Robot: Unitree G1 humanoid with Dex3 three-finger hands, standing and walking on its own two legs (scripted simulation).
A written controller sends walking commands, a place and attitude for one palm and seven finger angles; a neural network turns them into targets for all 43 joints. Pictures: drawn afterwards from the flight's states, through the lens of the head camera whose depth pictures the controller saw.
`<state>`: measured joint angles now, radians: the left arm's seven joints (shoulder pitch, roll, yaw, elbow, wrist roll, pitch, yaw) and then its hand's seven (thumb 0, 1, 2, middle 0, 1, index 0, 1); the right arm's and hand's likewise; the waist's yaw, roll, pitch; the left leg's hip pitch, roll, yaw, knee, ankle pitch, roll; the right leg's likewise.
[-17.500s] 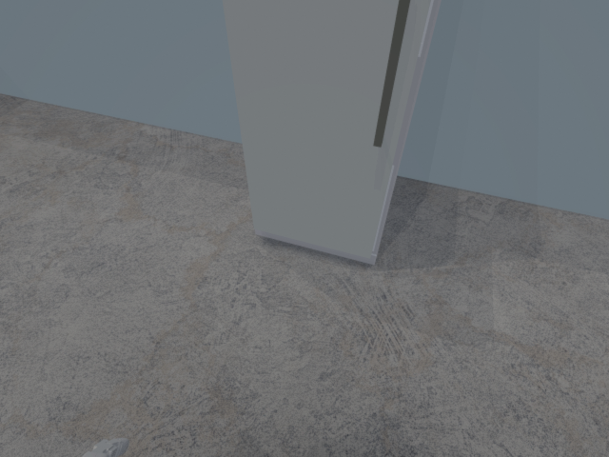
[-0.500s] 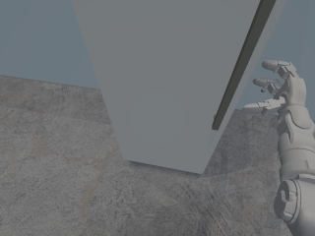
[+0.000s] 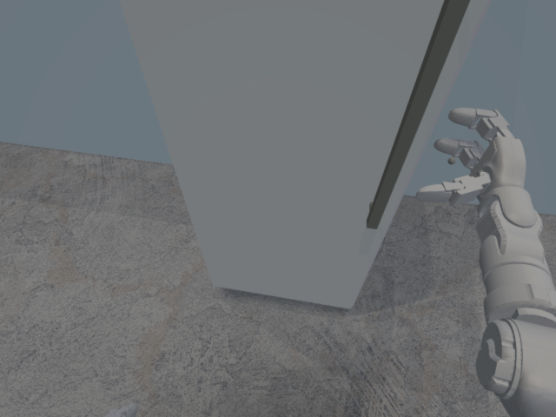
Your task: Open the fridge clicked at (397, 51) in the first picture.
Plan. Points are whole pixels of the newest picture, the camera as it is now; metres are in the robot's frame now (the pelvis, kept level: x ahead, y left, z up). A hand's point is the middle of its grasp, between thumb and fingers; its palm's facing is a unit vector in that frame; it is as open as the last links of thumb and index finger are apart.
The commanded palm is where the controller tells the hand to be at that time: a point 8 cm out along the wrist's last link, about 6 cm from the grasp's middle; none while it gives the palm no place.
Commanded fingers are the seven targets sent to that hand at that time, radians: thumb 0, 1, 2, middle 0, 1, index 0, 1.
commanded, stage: feel for the door with the fingertips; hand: right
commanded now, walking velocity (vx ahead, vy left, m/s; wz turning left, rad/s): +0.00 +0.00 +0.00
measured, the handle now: (404, 128) +0.54 -0.12 +0.14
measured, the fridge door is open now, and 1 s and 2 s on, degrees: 0 0 0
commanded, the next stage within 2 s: slide the fingers in behind the handle in 0.78 s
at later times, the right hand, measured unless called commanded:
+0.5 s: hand (422, 150) +0.48 -0.14 +0.14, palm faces +0.05 +1.00 +0.00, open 14.0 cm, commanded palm +0.45 -0.20 +0.14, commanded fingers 0.00 0.50 -0.30 0.30 1.20 0.30 1.20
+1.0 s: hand (427, 144) +0.50 -0.15 +0.14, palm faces +0.06 +1.00 +0.00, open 13.6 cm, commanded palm +0.47 -0.20 +0.14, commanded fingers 0.00 0.50 -0.30 0.30 1.20 0.30 1.20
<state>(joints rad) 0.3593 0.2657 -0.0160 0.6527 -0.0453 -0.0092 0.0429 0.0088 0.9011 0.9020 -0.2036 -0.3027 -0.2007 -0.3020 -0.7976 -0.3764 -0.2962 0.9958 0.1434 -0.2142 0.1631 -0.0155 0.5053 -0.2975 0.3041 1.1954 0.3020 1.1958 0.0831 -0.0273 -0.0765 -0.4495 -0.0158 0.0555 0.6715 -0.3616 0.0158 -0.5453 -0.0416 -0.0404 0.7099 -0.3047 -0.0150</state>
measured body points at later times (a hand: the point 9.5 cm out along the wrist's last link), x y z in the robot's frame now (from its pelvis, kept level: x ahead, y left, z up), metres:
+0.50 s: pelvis +0.00 +0.00 +0.00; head +0.04 +0.00 +0.45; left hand +0.03 +0.26 -0.12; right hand +0.47 -0.20 +0.15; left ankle -0.02 +0.11 -0.72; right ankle +0.03 -0.11 -0.72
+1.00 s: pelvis +0.00 +0.00 +0.00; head +0.06 +0.00 +0.44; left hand +0.02 +0.27 -0.12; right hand +0.49 -0.21 +0.14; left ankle -0.02 +0.11 -0.72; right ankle +0.03 -0.11 -0.72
